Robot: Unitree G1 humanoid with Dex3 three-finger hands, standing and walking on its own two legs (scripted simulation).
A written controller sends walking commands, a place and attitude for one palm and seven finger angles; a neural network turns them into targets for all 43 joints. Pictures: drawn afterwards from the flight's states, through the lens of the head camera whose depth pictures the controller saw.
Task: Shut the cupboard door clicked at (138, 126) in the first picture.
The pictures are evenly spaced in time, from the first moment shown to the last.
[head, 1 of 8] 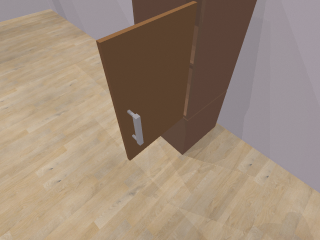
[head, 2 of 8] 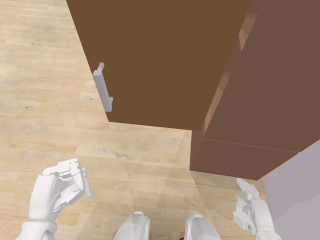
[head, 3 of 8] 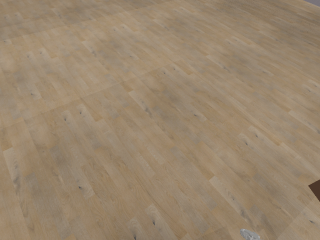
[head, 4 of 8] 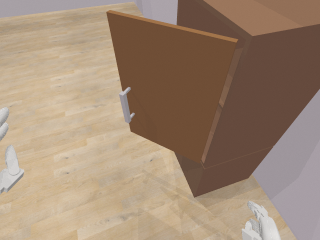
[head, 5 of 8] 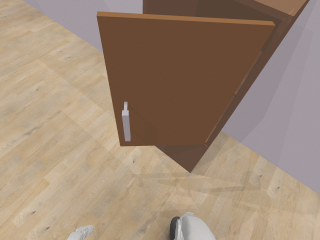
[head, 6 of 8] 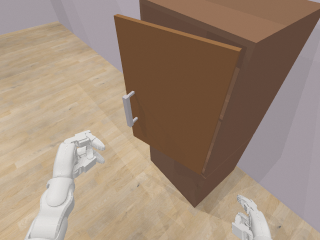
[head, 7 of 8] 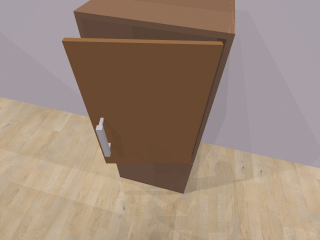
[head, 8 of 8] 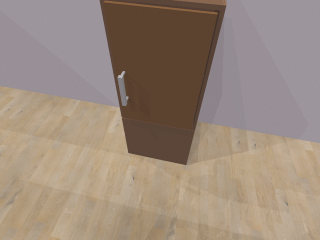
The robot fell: no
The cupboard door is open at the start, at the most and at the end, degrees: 92 92 0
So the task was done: yes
